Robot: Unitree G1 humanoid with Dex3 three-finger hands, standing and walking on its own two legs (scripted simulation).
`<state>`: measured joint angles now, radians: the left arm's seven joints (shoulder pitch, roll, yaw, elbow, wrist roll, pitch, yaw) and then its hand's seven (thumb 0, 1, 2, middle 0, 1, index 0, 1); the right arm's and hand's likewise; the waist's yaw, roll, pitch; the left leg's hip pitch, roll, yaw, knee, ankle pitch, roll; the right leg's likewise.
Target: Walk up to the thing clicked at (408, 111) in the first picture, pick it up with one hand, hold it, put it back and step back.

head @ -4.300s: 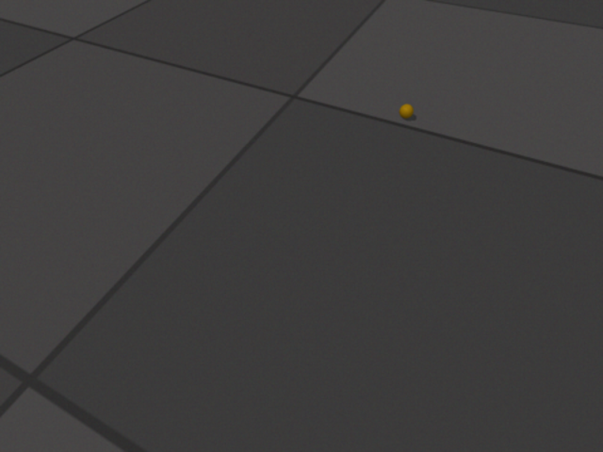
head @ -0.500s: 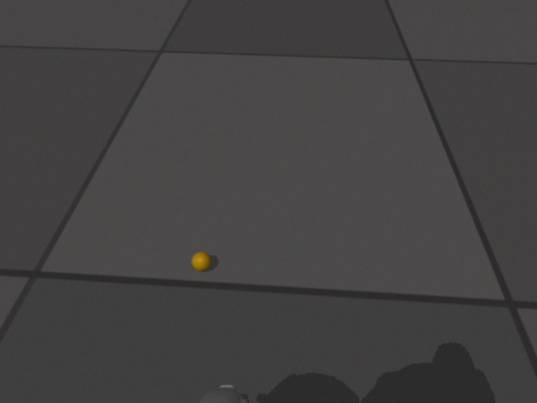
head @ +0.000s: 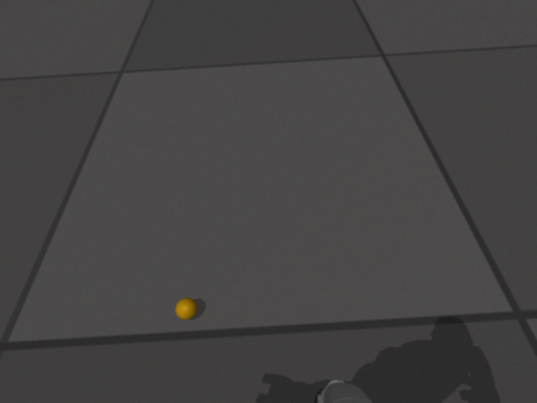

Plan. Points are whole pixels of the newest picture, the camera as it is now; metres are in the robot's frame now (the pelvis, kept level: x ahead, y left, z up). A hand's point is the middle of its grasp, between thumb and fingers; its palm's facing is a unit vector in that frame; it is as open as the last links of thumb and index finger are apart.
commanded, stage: walk up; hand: left
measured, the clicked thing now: (186, 308) +0.55 +0.34 -0.73
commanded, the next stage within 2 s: none
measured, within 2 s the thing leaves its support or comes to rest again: neither
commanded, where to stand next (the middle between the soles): +0.22 +0.01 m, yaw +1 degrees
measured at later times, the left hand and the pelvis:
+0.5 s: hand (112, 397) +0.17 +0.29 -0.16, palm faces -0.01 -0.92 -0.38, open 7.4 cm; pelvis +0.12 +0.01 -0.01, yaw +1 degrees
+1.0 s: hand (120, 371) +0.21 +0.28 -0.14, palm faces -0.03 -0.91 -0.41, open 7.4 cm; pelvis +0.15 +0.01 +0.00, yaw -1 degrees
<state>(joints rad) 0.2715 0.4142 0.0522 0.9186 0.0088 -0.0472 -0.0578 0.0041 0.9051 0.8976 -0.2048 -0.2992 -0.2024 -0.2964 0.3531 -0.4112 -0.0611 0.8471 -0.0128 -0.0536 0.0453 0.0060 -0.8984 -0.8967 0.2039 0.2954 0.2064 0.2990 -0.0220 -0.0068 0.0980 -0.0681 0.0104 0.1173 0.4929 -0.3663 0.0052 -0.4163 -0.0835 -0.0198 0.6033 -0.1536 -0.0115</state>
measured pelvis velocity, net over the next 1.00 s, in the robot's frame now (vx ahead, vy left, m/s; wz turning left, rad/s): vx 0.15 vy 0.01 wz -0.02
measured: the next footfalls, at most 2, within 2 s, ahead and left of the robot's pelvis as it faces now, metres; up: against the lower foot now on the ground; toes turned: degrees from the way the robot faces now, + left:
right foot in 0.02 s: +0.16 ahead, -0.13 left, +0.00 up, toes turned -3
left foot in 0.46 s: +0.23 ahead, +0.14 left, +0.00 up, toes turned -1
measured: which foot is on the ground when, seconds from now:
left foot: down 0.00-0.06, up 0.08-0.44, down 0.46-1.00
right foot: up 0.00-0.00, down 0.02-0.50, up 0.52-0.78, down 0.80-1.00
